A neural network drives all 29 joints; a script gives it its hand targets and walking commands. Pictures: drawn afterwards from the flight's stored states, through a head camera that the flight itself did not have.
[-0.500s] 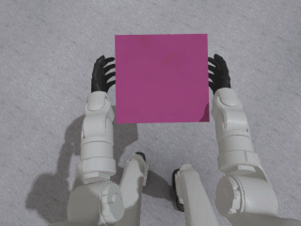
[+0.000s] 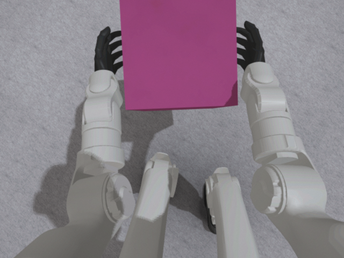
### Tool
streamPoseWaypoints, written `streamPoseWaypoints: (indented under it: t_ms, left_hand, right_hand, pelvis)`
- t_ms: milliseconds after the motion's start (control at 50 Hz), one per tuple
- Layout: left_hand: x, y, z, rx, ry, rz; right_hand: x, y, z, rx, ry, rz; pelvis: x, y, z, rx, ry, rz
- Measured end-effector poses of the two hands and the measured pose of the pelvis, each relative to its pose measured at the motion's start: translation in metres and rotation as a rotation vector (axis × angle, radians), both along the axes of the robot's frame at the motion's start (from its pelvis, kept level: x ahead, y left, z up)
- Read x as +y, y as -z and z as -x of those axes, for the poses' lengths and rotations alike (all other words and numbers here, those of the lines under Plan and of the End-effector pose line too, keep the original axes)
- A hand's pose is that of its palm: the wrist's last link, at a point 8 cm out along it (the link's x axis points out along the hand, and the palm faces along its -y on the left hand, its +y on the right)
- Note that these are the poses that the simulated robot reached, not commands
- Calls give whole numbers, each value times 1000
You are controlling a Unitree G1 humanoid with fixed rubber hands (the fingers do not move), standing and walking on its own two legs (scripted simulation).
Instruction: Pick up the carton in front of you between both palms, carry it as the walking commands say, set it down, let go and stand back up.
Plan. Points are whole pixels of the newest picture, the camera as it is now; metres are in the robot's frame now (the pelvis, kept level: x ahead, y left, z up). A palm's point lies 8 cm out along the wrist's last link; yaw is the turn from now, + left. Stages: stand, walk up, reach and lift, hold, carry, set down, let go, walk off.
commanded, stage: set down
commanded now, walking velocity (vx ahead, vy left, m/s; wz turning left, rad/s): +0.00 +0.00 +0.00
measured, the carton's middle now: (178, 67) +0.51 +0.10 -0.18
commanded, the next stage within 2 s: none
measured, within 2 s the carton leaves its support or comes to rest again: rests again in 1.00 s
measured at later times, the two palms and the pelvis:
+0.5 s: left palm (116, 83) +0.46 +0.27 -0.26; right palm (221, 70) +0.54 -0.02 -0.26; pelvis -0.03 +0.00 -0.10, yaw -2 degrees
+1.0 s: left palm (122, 88) +0.46 +0.26 -0.31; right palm (219, 75) +0.55 -0.03 -0.32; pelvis -0.02 -0.01 -0.13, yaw -2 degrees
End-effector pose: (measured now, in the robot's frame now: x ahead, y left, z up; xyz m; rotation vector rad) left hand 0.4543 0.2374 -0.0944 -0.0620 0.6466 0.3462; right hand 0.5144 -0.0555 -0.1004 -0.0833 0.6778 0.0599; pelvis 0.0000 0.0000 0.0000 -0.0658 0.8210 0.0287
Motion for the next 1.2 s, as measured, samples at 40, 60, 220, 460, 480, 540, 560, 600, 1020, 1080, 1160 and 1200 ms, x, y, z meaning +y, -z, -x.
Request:
streamPoseWaypoints:
  t_ms: [40, 60, 220, 460, 480, 540, 560, 600, 1020, 1080, 1160, 1200]
  left_hand:
    - [3, 13, 0, 9, -9, 4]
    - [5, 20, 0, 15, -9, 2]
    - [18, 72, 1, 60, -29, 5]
    - [30, 148, -11, 74, -45, -2]
    - [30, 155, -10, 81, -47, -3]
    - [30, 171, -5, 105, -46, -9]
    - [31, 174, -4, 110, -51, -6]
    - [33, 179, -4, 116, -54, -14]
    - [24, 217, -5, 168, -9, 15]
    - [22, 221, -4, 176, 2, 12]
    - [23, 220, -6, 172, 17, 7]
    - [25, 221, -6, 168, 12, 9]
  right_hand:
    - [4, 13, -2, 10, -2, -5]
    - [5, 19, -3, 14, -4, -5]
    - [20, 71, -9, 56, -38, 11]
    - [34, 146, -30, 60, -86, 40]
    - [34, 153, -30, 65, -87, 38]
    - [35, 170, -27, 88, -90, 33]
    - [35, 174, -26, 93, -93, 33]
    - [38, 182, -27, 96, -106, 34]
    - [28, 220, -34, 114, -130, 32]
    - [26, 224, -33, 118, -128, 35]
    - [27, 223, -35, 110, -142, 46]
    - [29, 223, -37, 108, -147, 41]
  pelvis:
    - [1, 9, 3, 1, 2, 5]
    - [1, 13, 5, 0, 2, 7]
    - [2, 44, 17, -5, 10, 6]
    - [0, 93, 27, -22, 19, 7]
    - [0, 97, 27, -32, 24, 7]
    - [0, 105, 27, -64, 46, -1]
    - [0, 107, 27, -69, 53, -7]
    - [-1, 112, 27, -79, 62, -18]
    - [-9, 128, 17, -68, 97, -55]
    - [-10, 129, 19, -84, 99, -61]
    - [-12, 132, 22, -104, 105, -67]
    - [-13, 134, 23, -112, 106, -69]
